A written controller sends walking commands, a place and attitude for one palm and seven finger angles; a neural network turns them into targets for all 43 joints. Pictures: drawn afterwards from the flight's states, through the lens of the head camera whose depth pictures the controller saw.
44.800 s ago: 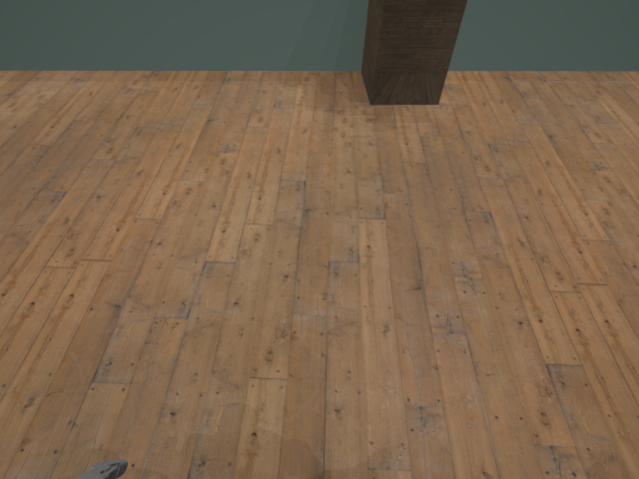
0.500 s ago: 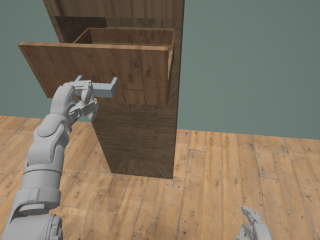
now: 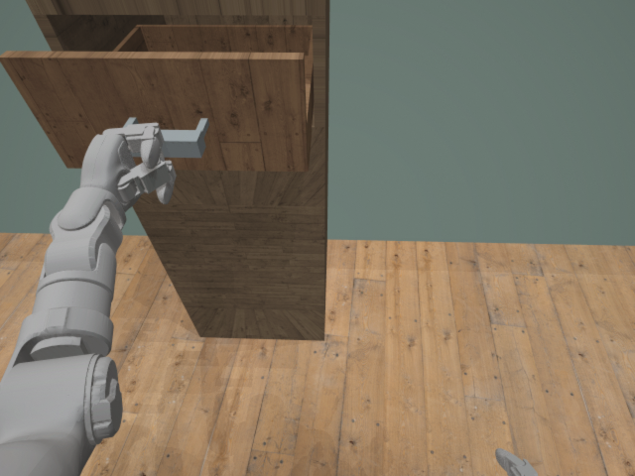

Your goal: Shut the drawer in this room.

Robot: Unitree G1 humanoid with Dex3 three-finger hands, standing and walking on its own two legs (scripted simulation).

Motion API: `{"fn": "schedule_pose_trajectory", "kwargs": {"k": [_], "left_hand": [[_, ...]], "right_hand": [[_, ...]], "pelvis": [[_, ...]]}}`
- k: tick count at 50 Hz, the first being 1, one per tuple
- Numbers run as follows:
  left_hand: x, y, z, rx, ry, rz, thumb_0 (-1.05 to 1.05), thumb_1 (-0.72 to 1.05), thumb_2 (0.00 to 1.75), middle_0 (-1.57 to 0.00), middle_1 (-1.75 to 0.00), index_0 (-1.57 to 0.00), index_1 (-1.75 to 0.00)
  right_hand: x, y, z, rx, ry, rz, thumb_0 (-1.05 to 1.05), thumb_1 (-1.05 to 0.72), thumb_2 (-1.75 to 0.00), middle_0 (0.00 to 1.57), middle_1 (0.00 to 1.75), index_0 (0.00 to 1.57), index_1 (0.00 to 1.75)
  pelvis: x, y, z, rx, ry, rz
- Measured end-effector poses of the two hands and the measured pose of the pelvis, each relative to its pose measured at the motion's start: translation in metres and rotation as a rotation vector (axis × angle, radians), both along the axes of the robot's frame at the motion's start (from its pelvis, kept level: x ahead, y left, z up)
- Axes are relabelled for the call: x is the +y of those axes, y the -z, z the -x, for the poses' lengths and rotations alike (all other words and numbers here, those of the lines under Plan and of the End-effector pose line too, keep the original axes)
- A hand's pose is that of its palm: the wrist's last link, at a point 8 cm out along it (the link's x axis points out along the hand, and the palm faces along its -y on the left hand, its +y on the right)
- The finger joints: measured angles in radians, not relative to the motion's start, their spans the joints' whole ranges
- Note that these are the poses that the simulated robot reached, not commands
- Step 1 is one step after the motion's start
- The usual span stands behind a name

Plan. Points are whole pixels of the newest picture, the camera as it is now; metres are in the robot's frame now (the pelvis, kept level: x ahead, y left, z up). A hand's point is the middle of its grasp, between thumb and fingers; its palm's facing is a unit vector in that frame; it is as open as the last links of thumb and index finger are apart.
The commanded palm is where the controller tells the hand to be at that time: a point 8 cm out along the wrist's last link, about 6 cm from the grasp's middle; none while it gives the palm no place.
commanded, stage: push the drawer shut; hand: left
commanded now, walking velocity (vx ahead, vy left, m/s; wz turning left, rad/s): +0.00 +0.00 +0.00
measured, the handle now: (162, 133) +0.51 +0.23 +0.18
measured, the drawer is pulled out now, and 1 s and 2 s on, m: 0.14 0.02 0.00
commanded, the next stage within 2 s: pull the fist back off the drawer in 1.44 s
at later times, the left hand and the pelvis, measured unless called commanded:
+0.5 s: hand (176, 144) +0.48 +0.20 +0.18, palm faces +0.00 -1.00 -0.01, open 3.1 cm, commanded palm +0.48 +0.25 +0.18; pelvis +0.01 +0.01 +0.00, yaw +0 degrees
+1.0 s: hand (187, 118) +0.54 +0.20 +0.18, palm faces -0.01 -1.00 +0.00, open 3.1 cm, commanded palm +0.54 +0.25 +0.18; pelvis +0.01 +0.02 -0.01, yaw -1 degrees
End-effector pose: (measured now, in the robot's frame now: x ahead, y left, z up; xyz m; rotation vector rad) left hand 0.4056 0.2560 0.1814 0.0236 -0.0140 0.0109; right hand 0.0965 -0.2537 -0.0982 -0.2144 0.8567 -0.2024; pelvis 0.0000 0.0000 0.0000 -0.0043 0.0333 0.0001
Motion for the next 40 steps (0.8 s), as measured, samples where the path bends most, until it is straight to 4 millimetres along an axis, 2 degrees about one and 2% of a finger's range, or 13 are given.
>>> {"fn": "schedule_pose_trajectory", "kwargs": {"k": [27, 40], "left_hand": [[0.000, -0.001, -0.058, 0.016, 0.011, 0.013, -0.02, 0.90, 0.97, -1.40, -1.60, -1.40, -1.60], [0.002, -0.001, -0.090, 0.035, 0.016, 0.018, -0.03, 0.87, 0.96, -1.40, -1.60, -1.40, -1.60]], "right_hand": [[0.000, 0.010, 0.049, 0.172, 0.055, 0.020, 0.01, -0.90, -0.90, 0.20, 0.30, 0.20, 0.29], [0.001, 0.011, 0.087, 0.287, 0.104, 0.036, 0.01, -0.90, -0.90, 0.20, 0.30, 0.20, 0.29]], "pelvis": [[0.008, 0.004, -0.006, 0.084, 0.005, 0.009], [0.013, 0.007, -0.007, 0.138, 0.012, 0.016]]}}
